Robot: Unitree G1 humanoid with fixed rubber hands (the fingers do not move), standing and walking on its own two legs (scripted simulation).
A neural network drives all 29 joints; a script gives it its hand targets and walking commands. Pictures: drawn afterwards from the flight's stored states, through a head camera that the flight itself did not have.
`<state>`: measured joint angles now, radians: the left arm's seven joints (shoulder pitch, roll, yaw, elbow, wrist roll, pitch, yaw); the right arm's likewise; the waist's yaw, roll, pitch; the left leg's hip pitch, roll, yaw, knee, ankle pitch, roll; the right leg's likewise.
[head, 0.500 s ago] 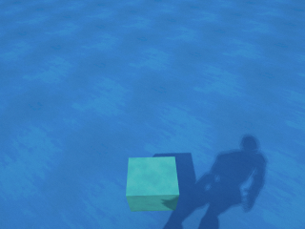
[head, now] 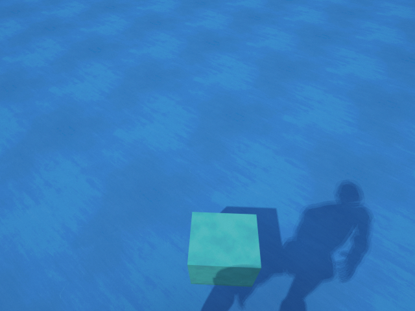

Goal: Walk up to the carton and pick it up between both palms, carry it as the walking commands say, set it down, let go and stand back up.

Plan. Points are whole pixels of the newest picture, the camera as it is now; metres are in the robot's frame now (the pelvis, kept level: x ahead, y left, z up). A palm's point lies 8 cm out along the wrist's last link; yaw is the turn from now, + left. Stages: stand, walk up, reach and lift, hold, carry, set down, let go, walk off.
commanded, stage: walk up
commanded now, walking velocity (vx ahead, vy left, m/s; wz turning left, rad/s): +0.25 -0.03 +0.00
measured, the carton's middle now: (222, 250) +0.48 -0.04 -0.65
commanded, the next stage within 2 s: stand in 1.68 s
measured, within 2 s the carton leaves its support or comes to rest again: neither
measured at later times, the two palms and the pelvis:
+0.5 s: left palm (108, 288) +0.20 +0.24 -0.14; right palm out of the picture +0.02 -0.24 -0.13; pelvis +0.07 +0.00 -0.01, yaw -1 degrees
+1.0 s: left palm out of the picture +0.10 +0.17 -0.15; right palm out of the picture +0.11 -0.28 -0.14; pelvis +0.07 -0.05 +0.00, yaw +0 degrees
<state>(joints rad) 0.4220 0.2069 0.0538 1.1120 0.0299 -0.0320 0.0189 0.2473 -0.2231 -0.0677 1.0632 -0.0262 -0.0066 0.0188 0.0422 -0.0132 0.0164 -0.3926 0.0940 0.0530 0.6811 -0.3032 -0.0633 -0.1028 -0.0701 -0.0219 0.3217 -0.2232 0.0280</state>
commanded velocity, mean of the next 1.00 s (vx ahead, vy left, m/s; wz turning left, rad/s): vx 0.02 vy -0.09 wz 0.00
